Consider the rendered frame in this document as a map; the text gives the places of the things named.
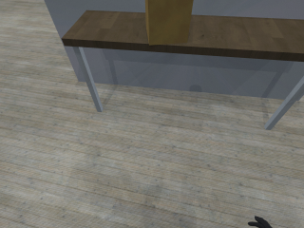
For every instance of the carton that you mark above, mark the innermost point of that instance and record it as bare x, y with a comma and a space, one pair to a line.
168, 21

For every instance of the right robot hand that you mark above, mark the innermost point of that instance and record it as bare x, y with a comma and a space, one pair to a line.
261, 223

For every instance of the table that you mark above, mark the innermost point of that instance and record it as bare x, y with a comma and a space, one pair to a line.
211, 35

